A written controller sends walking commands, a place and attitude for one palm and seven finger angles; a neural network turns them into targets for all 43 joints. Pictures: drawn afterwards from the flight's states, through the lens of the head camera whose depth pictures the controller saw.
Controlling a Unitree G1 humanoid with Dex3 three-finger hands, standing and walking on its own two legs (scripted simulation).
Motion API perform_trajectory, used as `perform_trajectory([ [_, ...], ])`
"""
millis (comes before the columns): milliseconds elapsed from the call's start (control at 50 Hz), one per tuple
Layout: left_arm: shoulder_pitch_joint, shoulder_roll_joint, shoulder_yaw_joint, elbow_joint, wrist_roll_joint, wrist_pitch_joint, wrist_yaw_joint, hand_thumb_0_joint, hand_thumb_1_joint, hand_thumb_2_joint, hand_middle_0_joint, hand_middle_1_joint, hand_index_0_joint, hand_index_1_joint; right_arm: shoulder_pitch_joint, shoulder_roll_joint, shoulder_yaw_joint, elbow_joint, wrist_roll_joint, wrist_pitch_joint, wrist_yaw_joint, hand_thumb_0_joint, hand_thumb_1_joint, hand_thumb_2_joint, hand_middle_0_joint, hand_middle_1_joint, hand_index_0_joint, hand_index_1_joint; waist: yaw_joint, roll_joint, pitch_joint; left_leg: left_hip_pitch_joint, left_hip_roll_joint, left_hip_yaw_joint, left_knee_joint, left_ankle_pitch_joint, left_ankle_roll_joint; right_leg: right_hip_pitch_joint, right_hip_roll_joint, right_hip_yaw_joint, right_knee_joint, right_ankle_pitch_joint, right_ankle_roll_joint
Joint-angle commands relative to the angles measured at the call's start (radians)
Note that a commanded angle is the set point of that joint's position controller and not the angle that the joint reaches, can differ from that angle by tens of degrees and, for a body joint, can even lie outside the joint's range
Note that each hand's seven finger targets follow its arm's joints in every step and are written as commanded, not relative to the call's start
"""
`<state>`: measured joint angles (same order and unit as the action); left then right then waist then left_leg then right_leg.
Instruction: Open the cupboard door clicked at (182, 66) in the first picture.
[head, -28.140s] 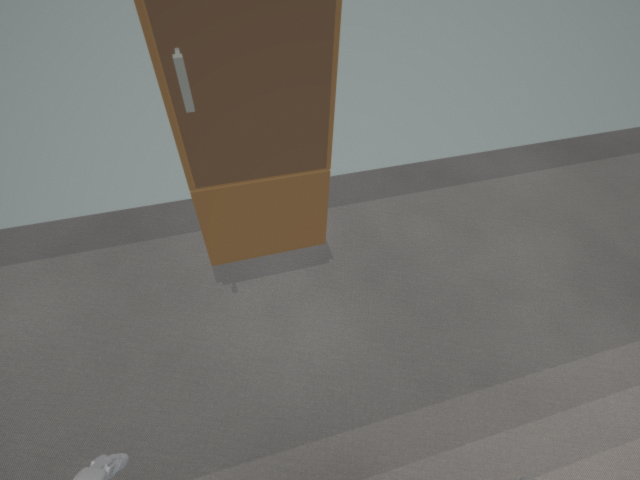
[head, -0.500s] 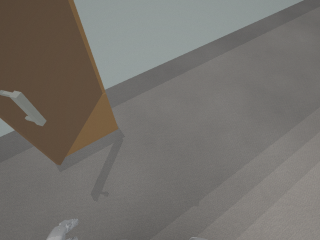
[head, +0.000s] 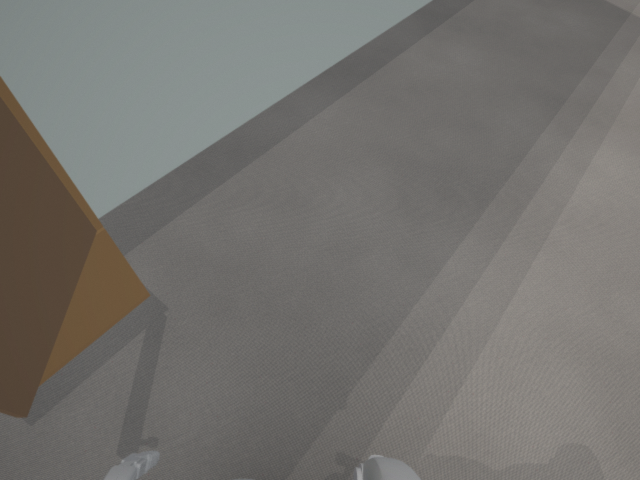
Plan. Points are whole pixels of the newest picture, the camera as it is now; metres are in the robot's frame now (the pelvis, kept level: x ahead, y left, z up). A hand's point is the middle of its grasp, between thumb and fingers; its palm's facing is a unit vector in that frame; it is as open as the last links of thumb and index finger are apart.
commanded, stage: walk to a spot facing it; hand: left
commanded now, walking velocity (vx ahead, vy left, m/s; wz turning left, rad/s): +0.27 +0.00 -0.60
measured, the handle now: out of the picture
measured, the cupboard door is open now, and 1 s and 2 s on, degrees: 41 41 41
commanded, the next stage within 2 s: turn to face it in 1.44 s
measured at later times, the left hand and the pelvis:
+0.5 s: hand (210, 434) +0.19 +0.17 -0.19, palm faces -0.26 -0.95 -0.18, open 7.4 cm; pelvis +0.13 -0.02 -0.01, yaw -19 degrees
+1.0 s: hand (369, 252) +0.52 -0.07 -0.16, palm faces -0.57 -0.79 -0.22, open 7.3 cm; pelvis +0.31 -0.15 +0.00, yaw -32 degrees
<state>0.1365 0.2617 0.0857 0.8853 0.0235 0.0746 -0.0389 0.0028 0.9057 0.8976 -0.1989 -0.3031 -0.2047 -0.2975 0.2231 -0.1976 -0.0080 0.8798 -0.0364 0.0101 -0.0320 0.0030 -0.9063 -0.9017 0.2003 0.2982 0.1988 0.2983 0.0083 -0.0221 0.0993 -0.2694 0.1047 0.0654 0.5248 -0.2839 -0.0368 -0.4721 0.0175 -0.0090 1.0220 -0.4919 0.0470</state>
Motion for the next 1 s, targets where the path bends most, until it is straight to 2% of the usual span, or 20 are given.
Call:
perform_trajectory([
  [0,-0.05,0.029,-0.002,-0.1,-0.009,-0.039,-0.012,0.0,0.9,0.9,-0.2,-0.3,-0.2,-0.3,0.078,-0.235,-0.074,-0.046,-0.007,-0.017,-0.01,0.0,-0.9,-0.9,0.2,0.3,0.2,0.3,-0.049,0.248,-0.183,0.21,0.202,-0.041,-0.105,0.497,0.135,0.034,-0.02,-0.078,-0.198,-0.002,-0.005],
  [80,0.089,0.082,0.013,-0.046,-0.002,-0.06,-0.016,0.0,0.9,0.9,-0.2,-0.3,-0.2,-0.3,0.045,-0.239,-0.084,-0.047,0.007,-0.01,0.01,0.0,-0.9,-0.9,0.2,0.3,0.2,0.3,0.022,0.121,-0.202,0.006,0.157,0.044,0.096,0.047,0.053,0.394,0.003,-0.096,-0.595,0.168,-0.051],
  [100,0.194,0.195,0.04,-0.01,0.009,-0.073,-0.002,0.0,0.9,0.9,-0.2,-0.3,-0.2,-0.3,0.001,-0.165,-0.072,-0.08,0.025,-0.012,0.02,0.0,-0.9,-0.9,0.2,0.3,0.2,0.3,0.078,-0.187,-0.212,-0.281,0.045,0.145,0.358,-0.197,-0.008,0.611,-0.228,0.255,-0.734,0.11,-0.14],
  [120,0.268,0.279,0.06,0.011,-0.003,-0.071,0.019,0.0,0.9,0.9,-0.2,-0.3,-0.2,-0.3,-0.131,-0.139,-0.055,-0.145,0.021,-0.012,0.023,0.0,-0.9,-0.9,0.2,0.3,0.2,0.3,0.147,-0.37,-0.138,-0.5,-0.032,0.063,0.558,-0.432,-0.03,0.597,-0.414,0.576,-0.796,0.197,-0.263],
  [160,0.21,0.244,0.051,-0.004,-0.006,-0.077,0.035,0.0,0.9,0.9,-0.2,-0.3,-0.2,-0.3,-0.153,-0.163,-0.063,-0.148,0.024,-0.018,0.037,0.0,-0.9,-0.9,0.2,0.3,0.2,0.3,0.095,-0.217,-0.06,-0.521,0.042,-0.065,0.638,-0.287,-0.019,0.447,-0.405,0.55,-0.827,-0.113,-0.317],
  [240,0.112,0.164,0.03,-0.013,0.002,-0.106,0.036,0.0,0.9,0.9,-0.2,-0.3,-0.2,-0.3,-0.138,-0.132,-0.071,-0.097,0.013,-0.018,0.051,0.0,-0.9,-0.9,0.2,0.3,0.2,0.3,0.02,-0.128,-0.021,-0.332,0.008,-0.044,0.471,-0.097,-0.038,0.275,-0.261,0.337,-0.797,0.193,-0.248],
  [340,0.14,0.183,0.036,0.012,0.004,-0.113,0.026,0.0,0.9,0.9,-0.2,-0.3,-0.2,-0.3,-0.109,-0.105,-0.065,-0.086,0.02,-0.046,0.052,0.0,-0.9,-0.9,0.2,0.3,0.2,0.3,0.016,-0.122,-0.096,-0.154,-0.068,0.013,0.167,-0.044,-0.034,0.323,-0.211,0.31,-0.721,0.275,-0.23],
  [400,0.075,0.143,0.033,0.002,-0.003,-0.108,0.019,0.0,0.9,0.9,-0.2,-0.3,-0.2,-0.3,0.056,-0.153,-0.074,-0.026,0.018,-0.066,0.03,0.0,-0.9,-0.9,0.2,0.3,0.2,0.3,-0.076,-0.034,-0.118,0.191,-0.076,0.028,-0.053,0.066,-0.025,0.126,-0.128,0.253,-0.584,0.212,-0.166],
  [420,0.084,0.083,0.02,-0.008,-0.01,-0.107,0.013,0.0,0.9,0.9,-0.2,-0.3,-0.2,-0.3,0.175,-0.232,-0.092,0.01,0.008,-0.076,0.015,0.0,-0.9,-0.9,0.2,0.3,0.2,0.3,-0.125,0.152,-0.185,0.382,0.064,-0.143,-0.128,-0.073,0.018,-0.003,-0.038,0.181,-0.349,0.183,-0.124],
  [440,0.105,0.026,0.003,-0.027,-0.016,-0.107,0.006,0.0,0.9,0.9,-0.2,-0.3,-0.2,-0.3,0.299,-0.336,-0.115,0.024,-0.011,-0.079,0.01,0.0,-0.9,-0.9,0.2,0.3,0.2,0.3,-0.159,0.428,-0.256,0.482,0.371,-0.528,-0.244,-0.201,0.127,-0.191,0.062,0.013,0.017,-0.121,-0.063],
  [480,0.013,0.055,0.013,-0.064,-0.003,-0.115,-0.004,0.0,0.9,0.9,-0.2,-0.3,-0.2,-0.3,0.231,-0.296,-0.093,-0.012,-0.01,-0.068,0.009,0.0,-0.9,-0.9,0.2,0.3,0.2,0.3,-0.119,0.162,-0.1,0.293,0.427,-0.589,-0.34,-0.262,0.228,-0.284,-0.063,0.073,0.229,-0.028,-0.071],
  [540,0.011,0.023,0.01,-0.024,0.012,-0.097,-0.025,0.0,0.9,0.9,-0.2,-0.3,-0.2,-0.3,0.111,-0.173,-0.057,-0.011,-0.003,-0.085,0.007,0.0,-0.9,-0.9,0.2,0.3,0.2,0.3,-0.033,0.225,0.01,0.125,0.269,-0.239,-0.328,0.004,0.126,-0.244,-0.123,0.035,0.222,0.167,-0.048],
  [600,-0.012,-0.014,-0.01,-0.027,0.005,-0.085,-0.035,0.0,0.9,0.9,-0.2,-0.3,-0.2,-0.3,0.181,-0.165,-0.052,0.028,0.002,-0.097,0.003,0.0,-0.9,-0.9,0.2,0.3,0.2,0.3,-0.034,0.199,-0.09,0.247,0.216,-0.036,-0.267,0.369,0.114,-0.219,-0.111,-0.019,0.077,0.214,-0.039],
  [720,-0.148,-0.018,-0.023,-0.06,0.005,-0.084,-0.036,0.0,0.9,0.9,-0.2,-0.3,-0.2,-0.3,0.223,-0.17,-0.057,0.067,-0.005,-0.082,0.015,0.0,-0.9,-0.9,0.2,0.3,0.2,0.3,-0.062,0.171,-0.076,0.223,0.227,0.085,-0.255,0.351,0.112,-0.037,-0.071,-0.114,-0.304,0.256,-0.062],
  [780,-0.007,0.03,-0.007,-0.017,0.006,-0.09,-0.026,0.0,0.9,0.9,-0.2,-0.3,-0.2,-0.3,0.188,-0.188,-0.054,0.073,0.0,-0.073,0.018,0.0,-0.9,-0.9,0.2,0.3,0.2,0.3,0.034,0.094,-0.119,0.14,0.22,0.136,-0.044,0.529,0.085,0.266,-0.016,-0.148,-0.423,0.266,-0.106],
  [800,0.165,0.078,0.01,0.041,0.01,-0.1,-0.016,0.0,0.9,0.9,-0.2,-0.3,-0.2,-0.3,0.152,-0.182,-0.05,0.065,0.01,-0.074,0.023,0.0,-0.9,-0.9,0.2,0.3,0.2,0.3,0.114,0.03,-0.186,0.004,0.162,0.185,0.167,0.522,0.048,0.524,-0.018,-0.114,-0.45,0.266,-0.139],
  [820,0.335,0.203,0.047,0.082,0.017,-0.11,0.003,0.0,0.9,0.9,-0.2,-0.3,-0.2,-0.3,0.13,-0.119,-0.037,0.033,0.029,-0.078,0.032,0.0,-0.9,-0.9,0.2,0.3,0.2,0.3,0.188,-0.236,-0.301,-0.278,0.033,0.236,0.525,0.118,0.004,0.785,-0.281,0.272,-0.554,0.176,-0.233],
  [840,0.37,0.261,0.055,0.097,-0.01,-0.108,0.019,0.0,0.9,0.9,-0.2,-0.3,-0.2,-0.3,0.099,-0.104,-0.037,-0.002,0.038,-0.075,0.03,0.0,-0.9,-0.9,0.2,0.3,0.2,0.3,0.171,-0.315,-0.329,-0.428,-0.045,0.086,0.785,-0.326,-0.004,0.781,-0.457,0.597,-0.738,0.265,-0.309],
  [880,0.199,0.184,0.032,0.057,-0.021,-0.102,0.035,0.0,0.9,0.9,-0.2,-0.3,-0.2,-0.3,0.029,-0.119,-0.053,0.02,0.03,-0.068,0.028,0.0,-0.9,-0.9,0.2,0.3,0.2,0.3,0.095,-0.097,-0.121,-0.483,0.064,-0.047,0.815,-0.156,0.002,0.529,-0.403,0.448,-0.779,0.196,-0.296],
  [980,0.046,0.087,0.001,0.035,-0.004,-0.135,0.036,0.0,0.9,0.9,-0.2,-0.3,-0.2,-0.3,0.147,-0.057,-0.048,0.094,0.006,-0.029,0.037,0.0,-0.9,-0.9,0.2,0.3,0.2,0.3,-0.053,-0.079,-0.095,-0.222,0.06,-0.008,0.504,-0.017,-0.027,0.228,-0.251,0.133,-0.814,0.361,-0.235],
])
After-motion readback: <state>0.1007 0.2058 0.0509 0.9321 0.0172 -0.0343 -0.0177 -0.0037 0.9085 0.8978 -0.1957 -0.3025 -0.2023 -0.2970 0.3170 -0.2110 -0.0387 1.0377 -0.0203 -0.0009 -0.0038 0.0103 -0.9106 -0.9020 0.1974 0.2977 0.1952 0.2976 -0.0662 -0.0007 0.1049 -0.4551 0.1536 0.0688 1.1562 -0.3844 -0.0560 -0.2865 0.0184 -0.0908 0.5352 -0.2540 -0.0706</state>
